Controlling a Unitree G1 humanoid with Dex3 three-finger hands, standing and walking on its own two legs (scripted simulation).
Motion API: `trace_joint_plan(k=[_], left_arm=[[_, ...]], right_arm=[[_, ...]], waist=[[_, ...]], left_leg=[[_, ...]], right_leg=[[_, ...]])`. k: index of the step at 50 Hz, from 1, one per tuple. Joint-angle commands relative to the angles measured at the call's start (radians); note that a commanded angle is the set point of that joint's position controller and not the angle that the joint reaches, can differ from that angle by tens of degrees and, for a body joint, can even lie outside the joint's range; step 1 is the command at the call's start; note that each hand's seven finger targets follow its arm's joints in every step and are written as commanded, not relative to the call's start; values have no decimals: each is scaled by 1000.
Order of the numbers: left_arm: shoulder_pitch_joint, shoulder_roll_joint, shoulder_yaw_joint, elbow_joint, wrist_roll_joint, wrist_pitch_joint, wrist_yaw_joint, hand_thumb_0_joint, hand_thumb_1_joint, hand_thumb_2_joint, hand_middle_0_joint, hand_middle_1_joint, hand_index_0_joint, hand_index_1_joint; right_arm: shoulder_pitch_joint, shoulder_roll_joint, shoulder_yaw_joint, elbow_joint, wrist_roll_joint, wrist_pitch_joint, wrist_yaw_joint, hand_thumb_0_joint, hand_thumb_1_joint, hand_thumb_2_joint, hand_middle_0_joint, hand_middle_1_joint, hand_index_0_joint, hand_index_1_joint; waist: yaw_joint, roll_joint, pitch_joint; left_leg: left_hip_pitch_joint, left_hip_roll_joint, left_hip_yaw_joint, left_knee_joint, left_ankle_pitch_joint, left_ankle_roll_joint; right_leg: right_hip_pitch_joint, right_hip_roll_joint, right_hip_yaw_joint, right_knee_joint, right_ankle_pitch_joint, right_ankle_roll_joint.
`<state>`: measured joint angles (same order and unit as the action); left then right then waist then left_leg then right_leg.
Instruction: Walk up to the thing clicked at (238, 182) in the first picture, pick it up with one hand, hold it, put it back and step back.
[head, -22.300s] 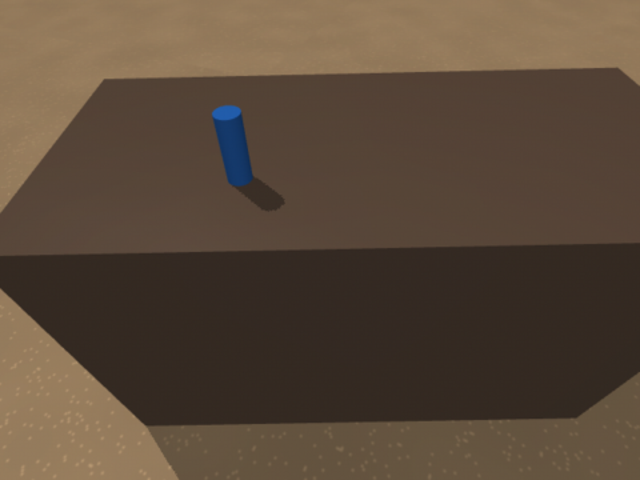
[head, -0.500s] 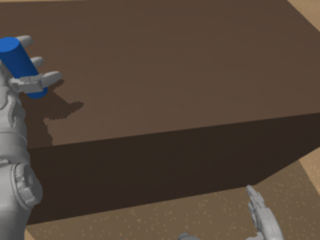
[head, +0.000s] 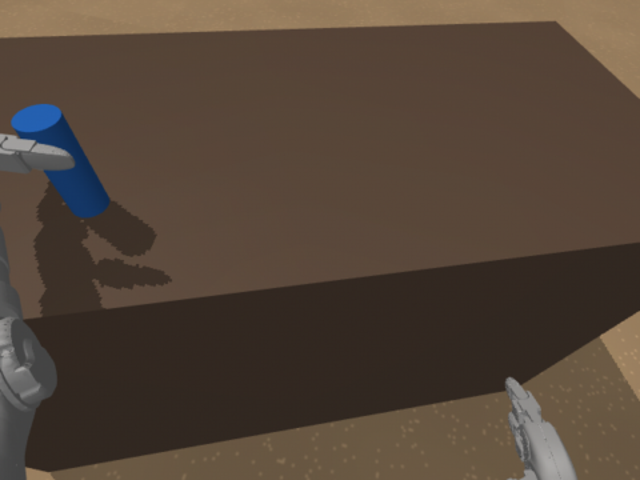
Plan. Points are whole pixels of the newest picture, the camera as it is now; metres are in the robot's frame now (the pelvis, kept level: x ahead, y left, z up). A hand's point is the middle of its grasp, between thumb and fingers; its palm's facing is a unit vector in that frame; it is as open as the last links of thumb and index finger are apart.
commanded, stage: rise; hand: left
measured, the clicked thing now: (66, 166) +0.50 +0.25 +0.13
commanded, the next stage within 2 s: sink last in 0.16 s
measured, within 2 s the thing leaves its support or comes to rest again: neither
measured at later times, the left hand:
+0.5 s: hand out of the picture +0.41 +0.41 +0.20, palm faces +0.57 -0.77 -0.29, open 17.6 cm
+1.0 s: hand out of the picture +0.20 +0.27 +0.22, palm faces +0.48 -0.77 -0.42, open 17.4 cm
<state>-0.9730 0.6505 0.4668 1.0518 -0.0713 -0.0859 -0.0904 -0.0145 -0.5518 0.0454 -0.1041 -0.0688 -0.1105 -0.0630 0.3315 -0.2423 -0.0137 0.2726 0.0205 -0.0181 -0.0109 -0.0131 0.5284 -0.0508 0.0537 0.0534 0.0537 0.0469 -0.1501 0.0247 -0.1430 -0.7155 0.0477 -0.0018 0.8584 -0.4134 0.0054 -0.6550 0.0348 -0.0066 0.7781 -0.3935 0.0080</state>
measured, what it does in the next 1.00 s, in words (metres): stands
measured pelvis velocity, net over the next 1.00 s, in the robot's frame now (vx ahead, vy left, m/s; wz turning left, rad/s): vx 0.00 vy -0.01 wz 0.04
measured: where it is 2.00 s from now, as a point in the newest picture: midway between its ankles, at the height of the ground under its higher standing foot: outside the picture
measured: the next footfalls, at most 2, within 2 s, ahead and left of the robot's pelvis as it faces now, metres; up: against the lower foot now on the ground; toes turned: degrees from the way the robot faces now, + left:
none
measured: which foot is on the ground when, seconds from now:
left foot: down 0.00-1.00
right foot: down 0.00-1.00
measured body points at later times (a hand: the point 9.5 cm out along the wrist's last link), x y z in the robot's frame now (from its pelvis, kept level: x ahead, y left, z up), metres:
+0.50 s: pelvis +0.00 +0.00 +0.02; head +0.05 +0.01 +0.46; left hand +0.38 +0.44 +0.22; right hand +0.15 -0.25 -0.06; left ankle -0.01 +0.11 -0.70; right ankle -0.02 -0.13 -0.70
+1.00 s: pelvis +0.00 -0.01 +0.03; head +0.00 -0.03 +0.48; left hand +0.17 +0.31 +0.24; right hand +0.17 -0.26 -0.06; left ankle -0.01 +0.11 -0.70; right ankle -0.02 -0.13 -0.70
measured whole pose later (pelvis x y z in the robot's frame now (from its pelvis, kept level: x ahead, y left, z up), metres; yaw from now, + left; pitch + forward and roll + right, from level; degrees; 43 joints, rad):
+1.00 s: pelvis +0.00 -0.01 +0.03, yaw +2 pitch +1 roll +0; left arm 0.32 0.39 0.42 -0.34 -0.09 -0.15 0.04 -0.01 -0.53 0.01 -0.07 -0.05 -0.08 -0.05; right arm 0.32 -0.24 -0.14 0.51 0.05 -0.03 -0.04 -0.01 0.52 -0.06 0.06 0.06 0.05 0.05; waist 0.07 0.07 -0.04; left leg -0.32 0.00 0.00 0.63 -0.33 0.00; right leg -0.28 -0.01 -0.01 0.61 -0.35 0.01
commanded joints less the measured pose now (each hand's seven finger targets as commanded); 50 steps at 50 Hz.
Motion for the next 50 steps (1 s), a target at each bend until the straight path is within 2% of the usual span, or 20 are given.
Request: trace_joint_plan(k=[1,4,5,6,8,12,14,17,18,20,23,26,27,28,32,35,38,43,46,50], left_arm=[[-481,319,-16,-159,2,12,-49,0,-521,14,-66,-28,-81,-17],[-420,333,-4,-55,-9,50,-85,0,-508,30,-78,-43,-96,-31],[-419,330,-10,-41,-11,55,-102,0,-588,48,-64,-53,-61,-61],[-486,479,-14,-173,82,24,-46,0,-583,24,-60,-64,-70,-58],[-348,367,-48,18,75,43,-39,0,-572,19,-62,-59,-73,-51],[-407,510,5,-85,108,32,-4,0,-570,21,-54,-62,-67,-54],[-368,524,19,-88,114,28,8,0,-611,38,-81,-60,-74,-68],[-359,558,42,-173,119,22,28,0,-605,36,-72,-47,-64,-56],[-395,566,44,-265,114,14,34,0,-602,32,-70,-42,-61,-51],[-298,475,2,-231,110,18,49,0,-597,33,-70,-43,-62,-51],[-206,431,0,-354,99,1,77,0,-590,37,-65,-37,-55,-48],[34,326,-17,-454,76,-7,84,0,-584,29,-69,-41,-62,-47],[179,304,-6,-515,63,-3,87,0,-580,29,-69,-43,-63,-49],[155,266,-35,-658,50,-10,84,0,-576,24,-69,-42,-64,-46],[415,208,-5,-1018,14,-16,96,0,-559,14,-64,-39,-63,-39],[586,239,95,-1243,-6,-27,120,0,-540,0,-64,-42,-70,-36],[746,153,98,-1406,-18,-44,136,0,-530,0,-62,-43,-71,-34],[997,44,91,-1519,-24,-87,153,0,-530,0,-62,-51,-72,-41],[1136,-44,37,-1568,-25,-114,146,0,-529,2,-60,-49,-68,-40],[1286,-62,39,-1682,-24,-156,136,0,-518,9,-56,-53,-65,-44]], right_arm=[[-43,-130,-60,-92,12,-62,-21,0,555,-46,52,51,51,51],[-82,-127,-41,-102,22,-75,-24,0,570,-43,51,51,51,51],[-46,-141,-58,-70,21,-74,-26,0,561,-55,49,53,50,53],[-53,-153,-61,-89,15,-67,-12,0,581,-49,50,53,50,53],[-4,-136,-39,-22,17,-53,0,0,574,-50,50,53,51,53],[-25,-155,-41,-65,25,-43,14,0,582,-47,50,54,51,54],[-35,-117,0,-58,32,-43,24,0,512,-69,52,54,52,54],[-28,-174,-60,-45,33,-45,18,0,525,-67,53,54,52,54],[-33,-157,-46,-14,31,-49,23,0,526,-66,53,54,53,54],[-82,-163,-57,4,33,-64,20,0,525,-66,53,54,53,54],[-95,-190,-93,-17,34,-84,12,0,530,-65,53,54,53,54],[-11,-163,-86,24,37,-92,13,0,522,-66,54,54,53,54],[12,-166,-92,37,42,-89,13,0,520,-65,54,54,53,54],[21,-131,-74,69,44,-88,17,0,520,-64,54,54,53,54],[6,-113,-90,85,51,-80,19,0,524,-60,55,53,53,53],[-4,-140,-139,143,48,-60,9,0,524,-57,55,53,54,53],[-62,-169,-180,89,39,-60,-10,0,527,-56,56,53,54,53],[-105,-131,-170,66,28,-58,-40,0,525,-55,56,54,54,54],[-80,-111,-165,68,26,-69,-43,0,526,-55,56,54,54,54],[-49,-101,-174,80,25,-84,-44,0,533,-54,56,54,54,54]], waist=[[24,153,-404],[41,66,-325],[22,35,-319],[67,128,-360],[53,37,-249],[75,47,-328],[91,64,-340],[84,124,-427],[112,203,-463],[105,173,-363],[114,196,-416],[123,175,-347],[144,150,-305],[146,181,-291],[173,195,-214],[201,189,-127],[190,108,-136],[206,37,-70],[199,9,-13],[207,7,38]], left_leg=[[368,-12,-6,-100,513,8],[297,-22,1,-134,414,18],[294,-23,5,-137,409,25],[322,-30,14,-142,453,5],[291,-26,10,-152,438,13],[333,-30,10,-169,424,12],[342,-33,13,-171,438,12],[428,-28,9,-169,524,4],[475,-28,10,-163,567,-2],[484,-12,-5,-187,545,-12],[554,-6,-11,-200,552,-21],[569,3,-12,-213,619,-28],[544,0,-11,-221,614,-23],[541,-4,-7,-227,606,-25],[520,-8,-4,-259,547,-25],[470,-14,-2,-293,468,-24],[476,-23,7,-301,412,-11],[475,-38,21,-310,377,1],[475,-43,28,-319,342,7],[475,-52,34,-332,316,11]], right_leg=[[165,1,-7,-91,423,-27],[198,0,-8,-121,369,-23],[198,0,-5,-126,386,-17],[214,-11,-13,-116,429,-20],[184,-3,-21,-126,411,-16],[225,-10,-20,-142,388,-16],[247,-14,-16,-142,397,-16],[263,-17,-15,-141,456,-20],[262,-20,-15,-143,463,-21],[198,-8,-33,-159,385,-28],[216,-6,-43,-177,360,-36],[226,0,-59,-185,380,-38],[238,-1,-60,-193,377,-36],[240,-5,-61,-195,380,-38],[277,-6,-67,-202,348,-38],[312,-10,-59,-214,315,-39],[374,-16,-47,-223,322,-28],[396,-27,-38,-239,309,-15],[388,-33,-38,-247,291,-8],[375,-38,-39,-262,272,-6]])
